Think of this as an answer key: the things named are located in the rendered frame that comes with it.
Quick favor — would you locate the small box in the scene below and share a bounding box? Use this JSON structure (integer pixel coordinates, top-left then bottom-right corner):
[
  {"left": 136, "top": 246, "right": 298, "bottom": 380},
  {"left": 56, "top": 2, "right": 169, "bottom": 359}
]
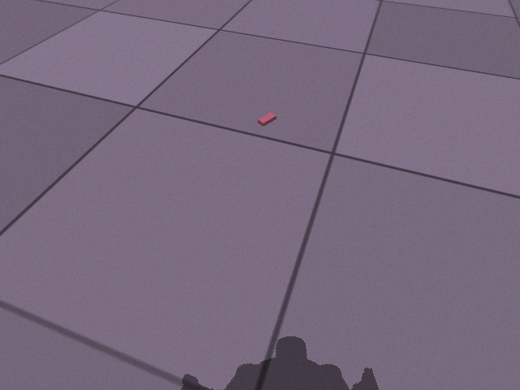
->
[{"left": 258, "top": 113, "right": 276, "bottom": 127}]

